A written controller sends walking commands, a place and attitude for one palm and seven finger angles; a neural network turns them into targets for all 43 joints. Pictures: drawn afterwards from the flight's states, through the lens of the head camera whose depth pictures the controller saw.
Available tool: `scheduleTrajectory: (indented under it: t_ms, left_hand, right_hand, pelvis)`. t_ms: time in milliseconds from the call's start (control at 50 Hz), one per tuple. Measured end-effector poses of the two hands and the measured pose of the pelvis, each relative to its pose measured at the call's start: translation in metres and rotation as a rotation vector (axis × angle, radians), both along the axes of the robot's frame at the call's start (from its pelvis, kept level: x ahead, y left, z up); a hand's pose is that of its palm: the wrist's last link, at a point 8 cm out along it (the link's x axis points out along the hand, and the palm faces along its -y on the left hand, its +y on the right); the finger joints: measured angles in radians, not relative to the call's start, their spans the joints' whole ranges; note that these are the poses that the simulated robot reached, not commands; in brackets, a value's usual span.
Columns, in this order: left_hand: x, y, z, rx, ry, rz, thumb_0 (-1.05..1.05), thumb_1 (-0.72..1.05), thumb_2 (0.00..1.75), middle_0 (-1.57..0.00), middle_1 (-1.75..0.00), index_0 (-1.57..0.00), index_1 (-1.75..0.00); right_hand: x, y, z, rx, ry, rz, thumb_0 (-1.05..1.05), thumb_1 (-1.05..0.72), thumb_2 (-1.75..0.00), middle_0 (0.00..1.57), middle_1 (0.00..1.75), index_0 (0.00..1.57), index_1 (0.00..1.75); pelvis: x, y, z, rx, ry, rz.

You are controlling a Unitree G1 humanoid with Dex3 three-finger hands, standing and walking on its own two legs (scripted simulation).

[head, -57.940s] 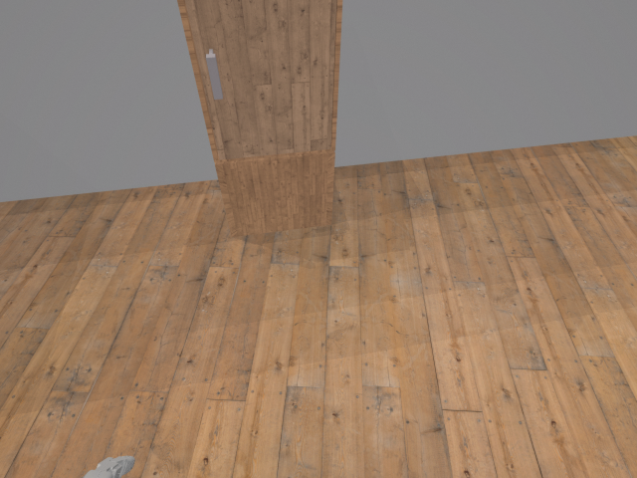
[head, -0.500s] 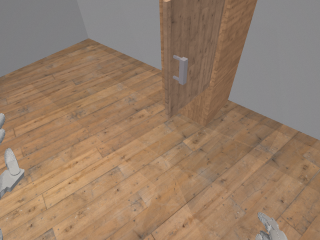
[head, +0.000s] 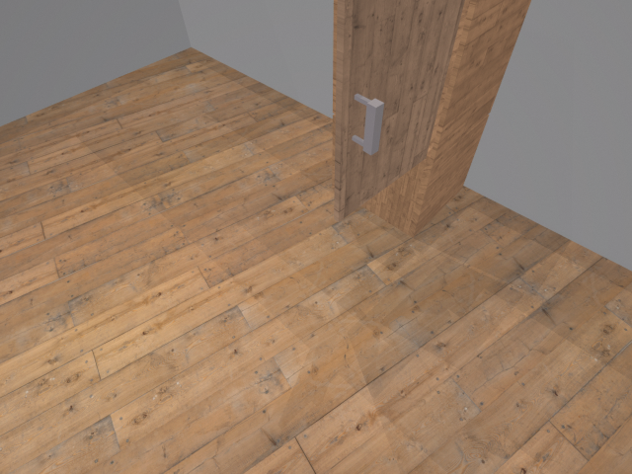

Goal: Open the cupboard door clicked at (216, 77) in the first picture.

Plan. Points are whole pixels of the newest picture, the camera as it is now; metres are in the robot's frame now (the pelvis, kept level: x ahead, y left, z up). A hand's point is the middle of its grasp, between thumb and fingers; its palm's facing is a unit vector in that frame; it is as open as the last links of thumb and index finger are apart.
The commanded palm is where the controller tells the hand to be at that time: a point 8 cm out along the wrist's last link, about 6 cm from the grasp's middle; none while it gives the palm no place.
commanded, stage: let the arm hang, fingers relaxed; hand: left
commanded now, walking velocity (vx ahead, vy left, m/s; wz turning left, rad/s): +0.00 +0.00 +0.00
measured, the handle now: (365, 123) +0.80 -0.08 -0.02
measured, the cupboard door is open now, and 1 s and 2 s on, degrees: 86 86 86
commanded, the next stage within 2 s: look to check the result in 0.58 s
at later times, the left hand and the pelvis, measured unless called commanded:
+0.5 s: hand out of the picture +0.00 +0.19 -0.16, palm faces +0.00 -0.98 -0.19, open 7.3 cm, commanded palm none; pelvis +0.00 +0.02 +0.01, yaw -3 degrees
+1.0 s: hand out of the picture +0.03 +0.21 -0.16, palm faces -0.03 -0.98 -0.21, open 7.3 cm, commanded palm none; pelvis +0.01 +0.03 +0.01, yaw -3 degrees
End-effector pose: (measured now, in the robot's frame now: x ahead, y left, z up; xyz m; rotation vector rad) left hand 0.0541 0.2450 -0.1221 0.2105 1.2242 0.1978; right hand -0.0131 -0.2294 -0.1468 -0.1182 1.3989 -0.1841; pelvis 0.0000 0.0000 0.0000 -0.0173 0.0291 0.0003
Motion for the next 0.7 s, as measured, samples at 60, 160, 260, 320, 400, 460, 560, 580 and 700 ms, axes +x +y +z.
scheduleTrajectory:
  t_ms: [60,160,260,320,400,460,560,580,700]
  left_hand:
    - [-0.011,0.002,-0.001,-0.014,0.045,0.021,-0.02,0.93,0.9,-0.2,-0.3,-0.21,-0.3]
    - [-0.024,-0.003,-0.004,-0.047,0.101,0.021,0.0,0.92,0.9,-0.2,-0.3,-0.2,-0.3]
    - [-0.034,-0.005,-0.006,-0.06,0.129,0.017,0.0,0.93,0.9,-0.2,-0.3,-0.2,-0.3]
    - [-0.039,-0.004,-0.007,-0.065,0.142,0.012,0.0,0.94,0.9,-0.2,-0.3,-0.21,-0.3]
    - [-0.048,-0.004,-0.008,-0.073,0.168,0.007,0.0,0.93,0.9,-0.2,-0.3,-0.2,-0.3]
    - [-0.054,-0.005,-0.009,-0.08,0.188,0.005,0.0,0.93,0.9,-0.2,-0.3,-0.2,-0.3]
    - [-0.06,-0.006,-0.011,-0.092,0.214,0.003,0.0,0.92,0.9,-0.2,-0.3,-0.2,-0.3]
    - [-0.06,-0.007,-0.011,-0.094,0.217,0.002,0.0,0.92,0.9,-0.2,-0.3,-0.2,-0.3]
    - [-0.058,-0.005,-0.013,-0.096,0.225,-0.005,0.0,0.92,0.9,-0.2,-0.3,-0.2,-0.3]
  right_hand:
    - [-0.008,0.013,0.004,0.01,0.044,0.015,0.01,-0.91,-0.9,0.19,0.3,0.19,0.3]
    - [-0.008,0.033,0.004,0.035,0.034,0.009,0.01,-0.91,-0.9,0.19,0.3,0.19,0.3]
    - [-0.006,0.047,0.002,0.054,0.013,0.009,0.01,-0.91,-0.9,0.2,0.3,0.19,0.3]
    - [-0.009,0.05,0.002,0.058,0.016,0.003,0.02,-0.92,-0.9,0.2,0.3,0.2,0.3]
    - [-0.018,0.051,0.003,0.056,0.029,-0.006,0.01,-0.91,-0.9,0.2,0.3,0.2,0.3]
    - [-0.026,0.051,0.004,0.051,0.048,-0.013,0.01,-0.91,-0.9,0.2,0.3,0.19,0.3]
    - [-0.039,0.05,0.006,0.04,0.083,-0.025,0.01,-0.91,-0.9,0.2,0.3,0.19,0.3]
    - [-0.041,0.05,0.006,0.038,0.089,-0.028,0.01,-0.91,-0.9,0.2,0.3,0.19,0.3]
    - [-0.047,0.049,0.008,0.028,0.111,-0.037,0.01,-0.91,-0.9,0.2,0.3,0.19,0.3]
  pelvis:
    - [0.002,0.004,0.006,0.009,-0.01,-0.01]
    - [0.004,0.011,0.009,0.018,-0.04,-0.025]
    - [0.002,0.017,0.011,0.02,-0.065,-0.034]
    - [0.0,0.019,0.011,0.019,-0.07,-0.039]
    - [-0.003,0.021,0.011,0.019,-0.069,-0.046]
    - [-0.004,0.023,0.011,0.019,-0.067,-0.05]
    - [-0.003,0.025,0.011,0.019,-0.064,-0.054]
    - [-0.003,0.026,0.011,0.019,-0.064,-0.055]
    - [-0.001,0.027,0.011,0.018,-0.062,-0.058]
